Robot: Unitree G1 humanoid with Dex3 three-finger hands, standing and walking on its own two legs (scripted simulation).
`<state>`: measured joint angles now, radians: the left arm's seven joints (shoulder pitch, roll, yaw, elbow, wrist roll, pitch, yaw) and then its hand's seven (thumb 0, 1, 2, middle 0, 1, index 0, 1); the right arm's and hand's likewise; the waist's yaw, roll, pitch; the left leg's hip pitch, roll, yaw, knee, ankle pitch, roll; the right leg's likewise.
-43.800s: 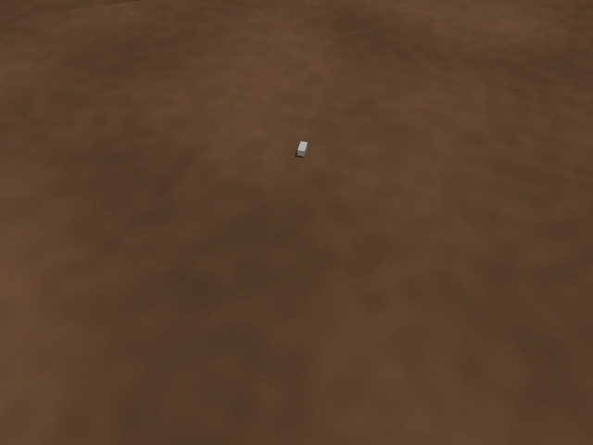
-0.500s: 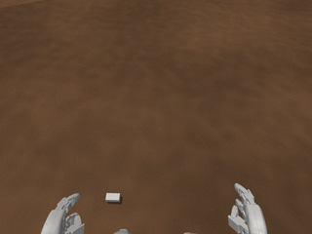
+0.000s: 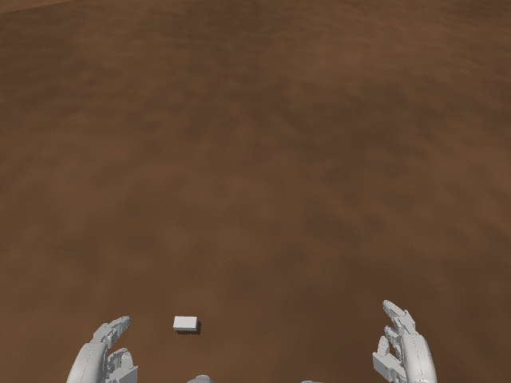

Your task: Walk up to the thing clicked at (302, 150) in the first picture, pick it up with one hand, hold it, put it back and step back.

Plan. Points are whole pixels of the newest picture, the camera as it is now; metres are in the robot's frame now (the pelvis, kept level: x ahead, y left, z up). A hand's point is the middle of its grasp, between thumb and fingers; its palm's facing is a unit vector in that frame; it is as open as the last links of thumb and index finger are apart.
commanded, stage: stand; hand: left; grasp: from above
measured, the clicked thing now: (185, 323) +0.43 +0.22 -0.70
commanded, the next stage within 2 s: none
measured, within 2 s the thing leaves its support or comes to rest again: neither
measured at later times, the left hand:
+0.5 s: hand out of the picture +0.05 +0.25 -0.11, palm faces +0.02 -0.95 -0.33, open 7.4 cm
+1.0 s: hand out of the picture +0.01 +0.24 -0.10, palm faces +0.01 -0.94 -0.33, open 7.4 cm
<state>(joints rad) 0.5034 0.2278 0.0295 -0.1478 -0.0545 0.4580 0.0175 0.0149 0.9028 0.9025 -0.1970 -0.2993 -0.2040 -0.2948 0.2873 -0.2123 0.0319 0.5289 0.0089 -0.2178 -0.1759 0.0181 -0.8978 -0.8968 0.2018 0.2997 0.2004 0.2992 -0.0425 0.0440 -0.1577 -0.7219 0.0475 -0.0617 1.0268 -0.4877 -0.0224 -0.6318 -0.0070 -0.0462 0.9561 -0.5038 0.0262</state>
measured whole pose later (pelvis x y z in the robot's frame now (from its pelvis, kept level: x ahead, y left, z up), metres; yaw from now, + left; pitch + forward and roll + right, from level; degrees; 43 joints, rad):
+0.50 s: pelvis -0.01 +0.01 +0.05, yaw +0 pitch -2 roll +0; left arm 0.24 0.29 0.05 0.92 0.04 0.03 0.03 0.01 0.90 0.90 -0.20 -0.30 -0.20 -0.30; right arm 0.19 -0.28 -0.05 0.97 -0.04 -0.01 -0.02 0.01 -0.90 -0.90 0.20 0.30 0.20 0.30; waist 0.02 -0.01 0.06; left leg -0.29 0.01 0.00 0.63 -0.30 0.01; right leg -0.23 -0.05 0.00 0.60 -0.33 0.05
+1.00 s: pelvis -0.02 +0.00 +0.07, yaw +0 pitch -5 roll +0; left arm 0.19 0.30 0.03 1.12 0.04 0.01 0.02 0.01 0.90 0.90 -0.20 -0.30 -0.21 -0.30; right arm 0.17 -0.29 -0.04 1.11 -0.02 0.01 -0.01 0.01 -0.90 -0.90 0.20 0.30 0.20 0.30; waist 0.01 0.01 0.06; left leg -0.16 0.01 -0.01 0.40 -0.17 -0.01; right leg -0.11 -0.04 -0.02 0.39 -0.21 0.04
